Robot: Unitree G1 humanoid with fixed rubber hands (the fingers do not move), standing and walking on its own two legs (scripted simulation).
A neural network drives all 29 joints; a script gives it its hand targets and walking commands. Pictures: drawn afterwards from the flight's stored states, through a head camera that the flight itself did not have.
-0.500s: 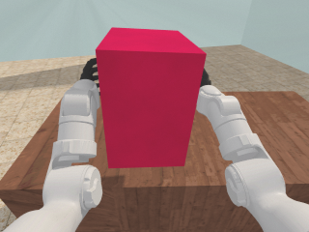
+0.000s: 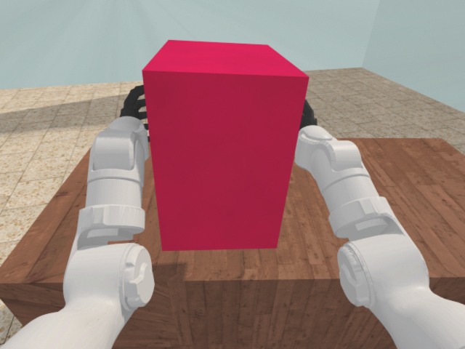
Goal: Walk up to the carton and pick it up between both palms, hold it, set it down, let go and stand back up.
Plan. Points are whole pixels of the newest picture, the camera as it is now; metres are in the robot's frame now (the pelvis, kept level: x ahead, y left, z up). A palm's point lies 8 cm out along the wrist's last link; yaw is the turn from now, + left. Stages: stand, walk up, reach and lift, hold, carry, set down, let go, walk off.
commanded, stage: hold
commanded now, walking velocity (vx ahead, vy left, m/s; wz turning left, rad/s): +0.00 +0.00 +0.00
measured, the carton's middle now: (219, 138) +0.41 +0.01 +0.23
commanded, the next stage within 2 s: none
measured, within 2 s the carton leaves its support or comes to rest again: neither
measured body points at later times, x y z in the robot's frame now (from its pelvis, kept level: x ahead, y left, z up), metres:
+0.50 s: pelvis +0.00 +0.00 +0.00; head -0.08 +0.01 +0.44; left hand +0.39 +0.15 +0.26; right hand +0.38 -0.14 +0.24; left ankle +0.01 +0.11 -0.75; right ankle +0.02 -0.10 -0.75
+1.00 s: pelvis +0.00 +0.00 +0.00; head -0.09 +0.01 +0.44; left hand +0.39 +0.15 +0.27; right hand +0.38 -0.14 +0.25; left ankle +0.02 +0.11 -0.75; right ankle +0.02 -0.10 -0.75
